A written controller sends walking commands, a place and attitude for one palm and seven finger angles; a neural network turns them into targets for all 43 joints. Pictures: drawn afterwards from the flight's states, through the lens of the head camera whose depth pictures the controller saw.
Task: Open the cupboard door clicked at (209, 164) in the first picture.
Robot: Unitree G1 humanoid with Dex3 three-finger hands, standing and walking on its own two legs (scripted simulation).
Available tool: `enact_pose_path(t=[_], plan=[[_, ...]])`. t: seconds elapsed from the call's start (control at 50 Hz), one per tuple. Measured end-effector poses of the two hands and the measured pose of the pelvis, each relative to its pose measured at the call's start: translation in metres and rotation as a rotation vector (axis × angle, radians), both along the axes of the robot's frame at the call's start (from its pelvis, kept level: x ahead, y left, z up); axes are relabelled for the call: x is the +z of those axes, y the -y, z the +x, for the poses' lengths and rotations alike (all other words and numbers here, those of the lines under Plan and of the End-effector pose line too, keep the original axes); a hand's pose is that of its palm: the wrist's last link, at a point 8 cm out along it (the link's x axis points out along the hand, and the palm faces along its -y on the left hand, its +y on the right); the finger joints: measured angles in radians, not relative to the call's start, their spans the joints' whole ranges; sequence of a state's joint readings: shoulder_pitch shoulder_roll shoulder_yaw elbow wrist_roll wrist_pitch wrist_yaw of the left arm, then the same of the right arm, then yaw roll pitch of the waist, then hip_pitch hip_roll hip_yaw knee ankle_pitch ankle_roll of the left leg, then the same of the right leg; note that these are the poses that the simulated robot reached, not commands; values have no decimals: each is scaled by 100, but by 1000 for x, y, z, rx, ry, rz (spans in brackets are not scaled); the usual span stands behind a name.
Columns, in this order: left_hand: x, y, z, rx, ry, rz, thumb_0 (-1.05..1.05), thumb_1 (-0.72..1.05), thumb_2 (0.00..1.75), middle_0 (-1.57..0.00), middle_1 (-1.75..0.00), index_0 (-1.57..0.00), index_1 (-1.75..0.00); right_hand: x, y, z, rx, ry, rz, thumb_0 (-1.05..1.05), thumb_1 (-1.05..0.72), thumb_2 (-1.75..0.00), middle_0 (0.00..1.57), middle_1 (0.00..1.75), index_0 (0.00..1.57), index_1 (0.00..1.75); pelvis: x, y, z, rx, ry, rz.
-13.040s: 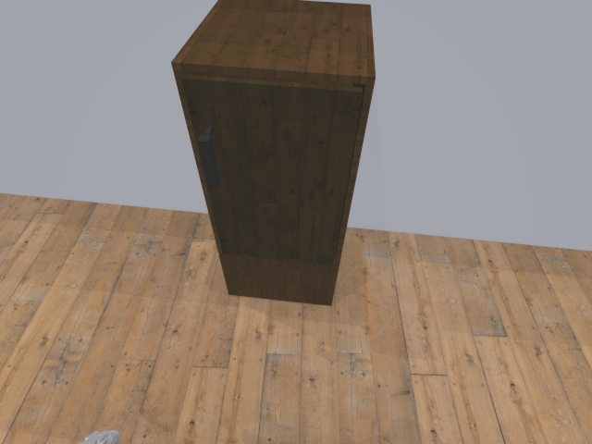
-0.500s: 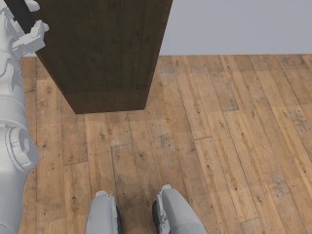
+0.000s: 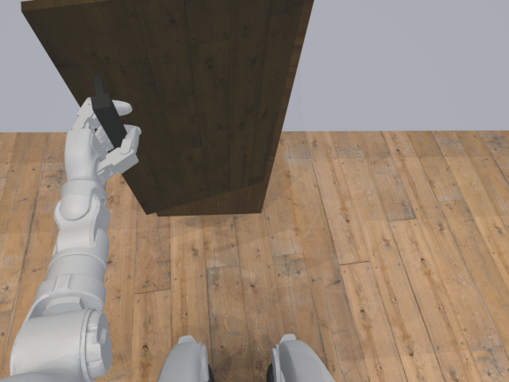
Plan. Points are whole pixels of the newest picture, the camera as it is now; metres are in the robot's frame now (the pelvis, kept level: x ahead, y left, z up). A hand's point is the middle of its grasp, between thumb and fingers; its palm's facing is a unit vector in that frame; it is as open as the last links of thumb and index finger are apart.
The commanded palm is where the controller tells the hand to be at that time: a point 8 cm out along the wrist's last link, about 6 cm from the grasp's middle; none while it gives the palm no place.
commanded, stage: pull the door open along its arc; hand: left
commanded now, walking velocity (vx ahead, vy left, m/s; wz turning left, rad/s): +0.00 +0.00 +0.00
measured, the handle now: (114, 121) +0.52 +0.20 +0.04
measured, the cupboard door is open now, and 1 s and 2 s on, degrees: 16 55 57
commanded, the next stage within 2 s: open thumb and fingers to let go in 0.48 s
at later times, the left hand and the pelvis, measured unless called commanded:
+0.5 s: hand (224, 230) +0.33 +0.03 +0.04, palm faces +0.32 -0.95 -0.01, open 6.3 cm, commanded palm +0.27 +0.06 +0.04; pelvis +0.00 -0.04 +0.01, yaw +4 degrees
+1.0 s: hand (237, 231) +0.32 +0.01 +0.04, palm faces +0.37 -0.93 -0.03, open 10.5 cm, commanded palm +0.28 +0.06 +0.04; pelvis -0.01 -0.06 +0.00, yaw +6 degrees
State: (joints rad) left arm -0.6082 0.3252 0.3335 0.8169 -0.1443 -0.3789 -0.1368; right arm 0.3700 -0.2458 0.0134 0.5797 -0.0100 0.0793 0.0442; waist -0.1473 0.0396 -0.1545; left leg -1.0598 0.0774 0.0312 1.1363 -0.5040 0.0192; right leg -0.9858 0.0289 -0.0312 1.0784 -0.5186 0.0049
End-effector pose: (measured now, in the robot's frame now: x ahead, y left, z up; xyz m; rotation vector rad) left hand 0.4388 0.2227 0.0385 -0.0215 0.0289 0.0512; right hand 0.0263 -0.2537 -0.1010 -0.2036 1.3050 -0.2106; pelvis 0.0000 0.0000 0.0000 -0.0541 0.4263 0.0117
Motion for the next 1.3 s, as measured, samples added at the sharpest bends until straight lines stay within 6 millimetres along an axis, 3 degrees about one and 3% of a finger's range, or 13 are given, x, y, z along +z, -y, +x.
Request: enact_pose_path(t=[0.16, 0.24, 0.44, 0.58, 0.8, 1.1, 1.3], plan=[[0, 46, -54, 335, 19, -36, 1, 68, 78, -29, -132, -34, -128, -2, -4, 67, 123, 156, 52, 1, -91, -90, 20, 30, 20, 30, 3, 6, 4, 7, 35, 23], [2, 70, -82, 372, 17, 12, 1, 68, 77, -29, -131, -31, -129, -2, -10, 91, 164, 212, 84, 1, -91, -90, 20, 30, 20, 30, 5, 13, 5, 16, 60, 33], [4, 132, -138, 316, -5, 12, 1, 66, 73, -28, -132, -32, -132, 4, -13, 122, 223, 310, 121, 1, -91, -90, 20, 30, 20, 30, 10, 31, 4, 43, 117, 51], [6, 168, -158, 236, -7, 59, 1, 66, 72, -30, -132, -33, -134, 6, -8, 137, 247, 385, 138, 1, -91, -90, 20, 30, 20, 30, 9, 44, 3, 51, 134, 68], [6, 169, -154, 331, -12, 61, 0, 52, 72, -37, -132, -37, -132, -5, 9, 138, 269, 384, 125, 1, -91, -90, 20, 30, 20, 30, 5, 62, -7, 69, 134, 88], [4, 168, -153, 322, 8, 47, 0, -26, 40, -33, -121, -33, -121, -13, 28, 106, 219, 301, 85, 1, -91, -90, 20, 30, 20, 30, 5, 62, -11, 63, 129, 91], [4, 163, -150, 302, 9, 40, -1, -47, 31, -29, -90, -29, -90, -10, 14, 104, 217, 303, 87, 1, -91, -90, 20, 30, 20, 30, 5, 51, -12, 56, 127, 79]])
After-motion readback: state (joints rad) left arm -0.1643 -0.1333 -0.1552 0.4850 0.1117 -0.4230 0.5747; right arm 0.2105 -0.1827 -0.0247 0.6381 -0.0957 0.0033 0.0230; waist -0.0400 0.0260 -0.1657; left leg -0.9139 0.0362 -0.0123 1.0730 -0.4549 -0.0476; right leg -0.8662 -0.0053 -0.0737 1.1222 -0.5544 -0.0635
